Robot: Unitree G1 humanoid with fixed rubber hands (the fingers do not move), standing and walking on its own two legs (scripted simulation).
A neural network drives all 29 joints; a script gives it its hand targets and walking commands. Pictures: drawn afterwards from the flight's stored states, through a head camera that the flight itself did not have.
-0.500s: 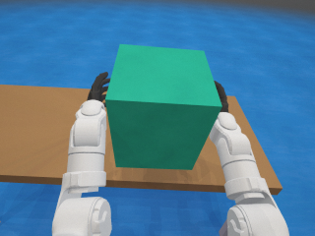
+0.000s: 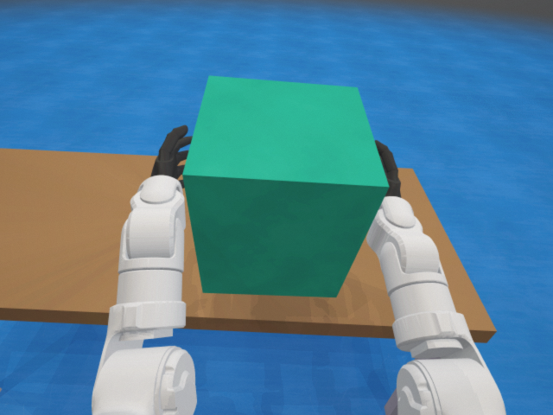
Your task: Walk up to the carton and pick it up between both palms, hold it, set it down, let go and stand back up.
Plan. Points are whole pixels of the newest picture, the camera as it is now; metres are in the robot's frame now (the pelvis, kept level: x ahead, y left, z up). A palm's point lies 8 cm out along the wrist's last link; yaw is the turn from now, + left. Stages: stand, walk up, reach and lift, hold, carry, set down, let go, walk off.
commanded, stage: hold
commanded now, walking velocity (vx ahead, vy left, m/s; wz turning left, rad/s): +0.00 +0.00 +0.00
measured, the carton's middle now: (276, 194) +0.38 +0.01 +0.17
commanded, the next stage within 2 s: none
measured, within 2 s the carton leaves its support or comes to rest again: neither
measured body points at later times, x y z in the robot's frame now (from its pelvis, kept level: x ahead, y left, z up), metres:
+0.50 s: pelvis +0.00 +0.00 +0.00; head -0.06 +0.01 +0.45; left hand +0.37 +0.16 +0.21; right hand +0.38 -0.14 +0.19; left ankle +0.00 +0.09 -0.74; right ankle +0.07 -0.10 -0.74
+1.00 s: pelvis +0.00 +0.00 +0.00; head -0.06 +0.01 +0.45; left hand +0.37 +0.16 +0.21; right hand +0.37 -0.14 +0.19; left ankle +0.00 +0.09 -0.74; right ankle +0.07 -0.10 -0.74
